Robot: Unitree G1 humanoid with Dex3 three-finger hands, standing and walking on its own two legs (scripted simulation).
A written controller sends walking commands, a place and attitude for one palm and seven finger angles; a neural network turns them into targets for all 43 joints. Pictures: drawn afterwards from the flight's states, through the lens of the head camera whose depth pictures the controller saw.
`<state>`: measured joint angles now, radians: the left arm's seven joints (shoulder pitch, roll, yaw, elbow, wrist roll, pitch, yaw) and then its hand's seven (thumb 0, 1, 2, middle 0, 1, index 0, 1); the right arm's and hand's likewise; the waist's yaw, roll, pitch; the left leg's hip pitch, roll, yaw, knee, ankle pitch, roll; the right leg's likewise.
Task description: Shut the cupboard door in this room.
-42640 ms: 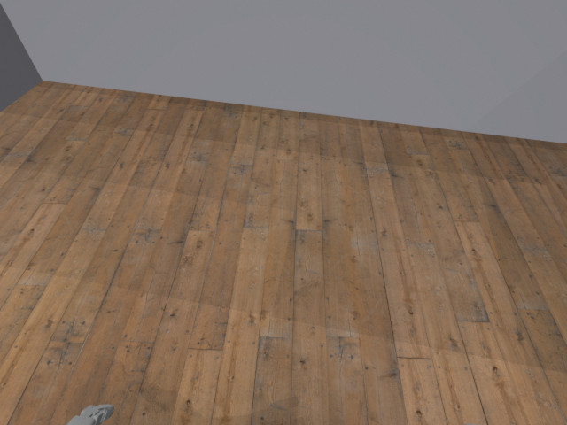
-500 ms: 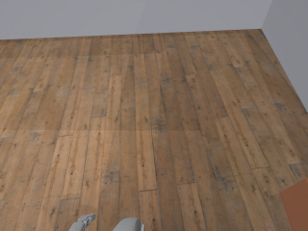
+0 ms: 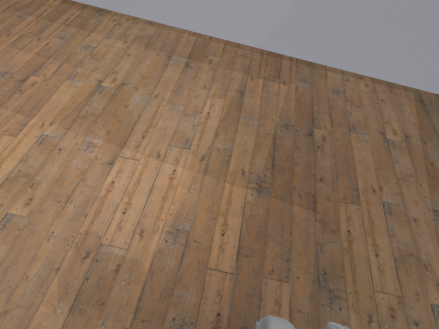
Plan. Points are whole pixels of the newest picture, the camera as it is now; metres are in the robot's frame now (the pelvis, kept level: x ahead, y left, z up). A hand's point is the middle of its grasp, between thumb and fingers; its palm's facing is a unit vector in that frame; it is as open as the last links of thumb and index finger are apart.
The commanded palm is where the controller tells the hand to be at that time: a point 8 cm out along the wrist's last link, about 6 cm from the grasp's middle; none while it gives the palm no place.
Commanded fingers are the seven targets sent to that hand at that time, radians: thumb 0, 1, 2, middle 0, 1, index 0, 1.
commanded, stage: turn or walk to find it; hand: left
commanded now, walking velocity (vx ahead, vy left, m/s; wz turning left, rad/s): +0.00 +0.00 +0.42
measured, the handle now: out of the picture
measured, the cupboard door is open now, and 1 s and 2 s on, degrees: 71 71 71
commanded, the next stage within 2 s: none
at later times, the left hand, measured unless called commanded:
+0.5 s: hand out of the picture +0.05 +0.14 -0.15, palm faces +0.22 -0.93 -0.28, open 7.4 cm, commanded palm none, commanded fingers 0.00 0.90 0.90 -0.20 -0.30 -0.20 -0.30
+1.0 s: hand out of the picture -0.07 +0.19 -0.18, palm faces +0.49 -0.84 -0.24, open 7.4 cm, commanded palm none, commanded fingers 0.00 0.90 0.90 -0.20 -0.30 -0.20 -0.30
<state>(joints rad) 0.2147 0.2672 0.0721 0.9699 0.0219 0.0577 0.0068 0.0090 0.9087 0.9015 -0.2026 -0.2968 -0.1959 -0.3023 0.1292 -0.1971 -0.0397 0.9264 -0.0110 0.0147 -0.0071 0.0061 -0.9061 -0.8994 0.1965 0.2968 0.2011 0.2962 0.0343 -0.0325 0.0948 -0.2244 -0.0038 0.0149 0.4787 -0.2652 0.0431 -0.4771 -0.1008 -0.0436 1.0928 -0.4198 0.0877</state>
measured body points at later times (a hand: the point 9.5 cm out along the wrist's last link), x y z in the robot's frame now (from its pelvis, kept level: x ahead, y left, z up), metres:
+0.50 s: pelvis +0.01 -0.07 +0.00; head +0.06 -0.10 +0.45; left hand +0.04 +0.19 -0.12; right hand +0.10 -0.31 -0.17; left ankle -0.07 +0.09 -0.64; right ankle +0.02 -0.15 -0.74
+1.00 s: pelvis -0.01 -0.02 +0.00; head +0.02 +0.03 +0.45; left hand -0.10 +0.24 -0.16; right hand +0.20 -0.18 -0.13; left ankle -0.06 +0.06 -0.74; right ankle +0.04 -0.17 -0.66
